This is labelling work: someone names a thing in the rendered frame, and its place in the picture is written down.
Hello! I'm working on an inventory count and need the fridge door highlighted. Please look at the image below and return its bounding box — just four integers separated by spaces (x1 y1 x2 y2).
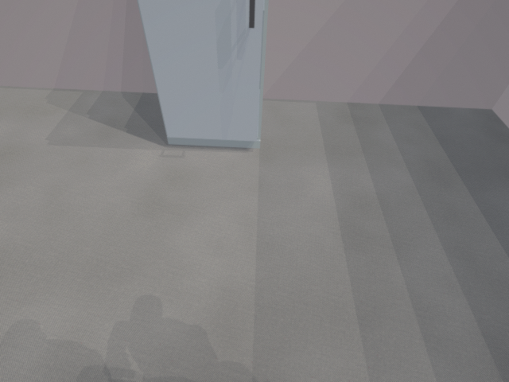
138 0 263 142

